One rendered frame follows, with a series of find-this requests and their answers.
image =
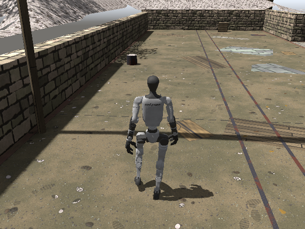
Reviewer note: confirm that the left robot foot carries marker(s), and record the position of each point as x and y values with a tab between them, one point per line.
137	181

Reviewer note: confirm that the left robot hand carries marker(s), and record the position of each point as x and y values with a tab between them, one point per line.
127	146

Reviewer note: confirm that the right robot forearm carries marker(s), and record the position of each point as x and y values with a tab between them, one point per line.
173	127

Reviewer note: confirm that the left robot forearm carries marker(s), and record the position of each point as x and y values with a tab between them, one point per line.
131	130

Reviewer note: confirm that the right robot shin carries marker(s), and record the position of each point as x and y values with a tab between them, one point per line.
158	178

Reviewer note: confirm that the right robot upper arm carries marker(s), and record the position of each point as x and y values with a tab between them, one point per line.
169	108

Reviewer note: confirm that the left robot upper arm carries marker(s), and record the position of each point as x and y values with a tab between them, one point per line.
135	109

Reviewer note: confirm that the right robot hand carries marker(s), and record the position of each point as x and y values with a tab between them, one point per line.
175	138

